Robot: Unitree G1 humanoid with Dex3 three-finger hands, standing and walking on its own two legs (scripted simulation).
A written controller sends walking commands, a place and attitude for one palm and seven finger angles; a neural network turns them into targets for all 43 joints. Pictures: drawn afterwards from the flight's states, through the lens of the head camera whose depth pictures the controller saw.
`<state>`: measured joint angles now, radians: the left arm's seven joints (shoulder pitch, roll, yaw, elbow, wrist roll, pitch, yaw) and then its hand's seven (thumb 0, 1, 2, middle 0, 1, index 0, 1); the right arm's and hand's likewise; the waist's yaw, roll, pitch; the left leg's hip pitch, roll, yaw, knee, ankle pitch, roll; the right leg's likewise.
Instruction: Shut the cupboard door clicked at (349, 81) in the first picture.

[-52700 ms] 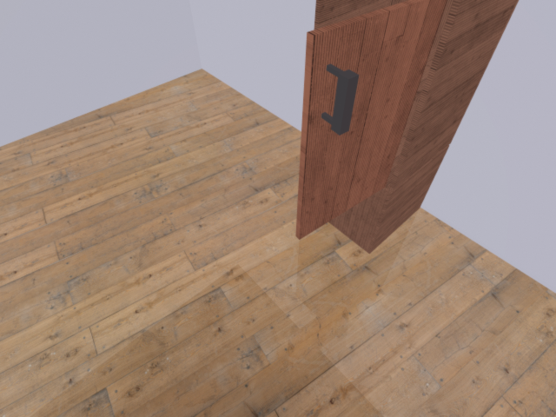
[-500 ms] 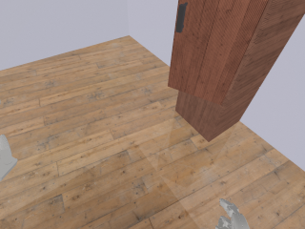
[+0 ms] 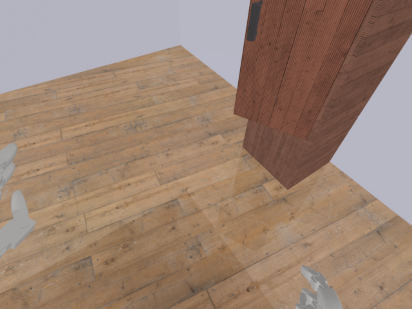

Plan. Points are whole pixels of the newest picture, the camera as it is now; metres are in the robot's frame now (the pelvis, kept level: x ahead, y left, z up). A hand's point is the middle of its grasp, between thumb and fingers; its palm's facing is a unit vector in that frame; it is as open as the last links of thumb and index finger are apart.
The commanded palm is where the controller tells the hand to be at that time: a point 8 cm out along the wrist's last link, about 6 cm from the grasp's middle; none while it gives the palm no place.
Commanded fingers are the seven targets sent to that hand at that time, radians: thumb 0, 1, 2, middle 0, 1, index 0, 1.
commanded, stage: let the arm hang, fingers relaxed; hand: left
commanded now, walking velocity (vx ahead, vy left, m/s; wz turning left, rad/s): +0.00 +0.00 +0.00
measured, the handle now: (255, 20) +1.02 -0.11 +0.12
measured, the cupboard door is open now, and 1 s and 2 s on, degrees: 27 27 27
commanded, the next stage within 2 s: look to check the result in 1.08 s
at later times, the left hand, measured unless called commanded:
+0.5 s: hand out of the picture -0.08 +0.17 -0.17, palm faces +0.01 -0.98 -0.19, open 7.2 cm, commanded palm none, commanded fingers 0.00 0.90 0.90 -0.20 -0.30 -0.20 -0.30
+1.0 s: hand out of the picture -0.03 +0.13 -0.18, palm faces +0.00 -0.99 -0.12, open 7.3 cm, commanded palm none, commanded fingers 0.00 0.90 0.90 -0.20 -0.30 -0.20 -0.30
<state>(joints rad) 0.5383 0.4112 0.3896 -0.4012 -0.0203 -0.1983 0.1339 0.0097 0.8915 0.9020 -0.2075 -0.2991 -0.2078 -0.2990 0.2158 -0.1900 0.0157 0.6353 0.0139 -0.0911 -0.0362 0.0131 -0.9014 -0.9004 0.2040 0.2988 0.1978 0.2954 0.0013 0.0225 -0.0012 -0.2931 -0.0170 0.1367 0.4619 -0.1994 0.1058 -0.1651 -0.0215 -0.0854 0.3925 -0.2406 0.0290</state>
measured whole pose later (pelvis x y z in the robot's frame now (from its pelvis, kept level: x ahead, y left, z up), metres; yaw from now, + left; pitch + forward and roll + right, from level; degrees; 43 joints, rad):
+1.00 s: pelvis -0.02 -0.01 +0.00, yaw -1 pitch -2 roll -1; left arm 0.33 0.08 -0.01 1.15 0.02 0.00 0.04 0.01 0.92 0.90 -0.20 -0.30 -0.20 -0.30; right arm 0.33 -0.12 0.00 1.14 -0.02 0.01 -0.02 0.01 -0.91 -0.90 0.20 0.30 0.20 0.29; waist -0.03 0.00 0.01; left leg -0.22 -0.03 0.16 0.37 -0.14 0.10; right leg -0.14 -0.03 -0.06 0.41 -0.23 0.01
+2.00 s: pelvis +0.03 +0.00 +0.00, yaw +2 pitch +0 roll +0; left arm 0.31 0.12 0.02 1.13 0.04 0.01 0.01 0.00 0.91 0.90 -0.20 -0.30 -0.20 -0.30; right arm 0.38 -0.14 -0.02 1.14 -0.03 0.01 -0.02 0.00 -0.91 -0.90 0.20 0.30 0.20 0.29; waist -0.04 0.01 0.03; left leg -0.20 -0.09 0.12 0.42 -0.24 0.13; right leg -0.21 -0.04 -0.07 0.58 -0.42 -0.01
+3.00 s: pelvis +0.32 +0.10 -0.01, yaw -3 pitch +1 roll -1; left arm 0.17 0.18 0.07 0.93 0.04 0.01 0.01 0.00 0.91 0.90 -0.20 -0.30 -0.20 -0.30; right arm 0.13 -0.22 -0.05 0.93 -0.02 0.06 -0.01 0.01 -0.91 -0.90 0.20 0.30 0.20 0.29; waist 0.01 0.04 0.13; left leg -0.43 0.04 0.10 1.06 -0.53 -0.02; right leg -0.34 0.01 -0.01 0.59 -0.27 -0.02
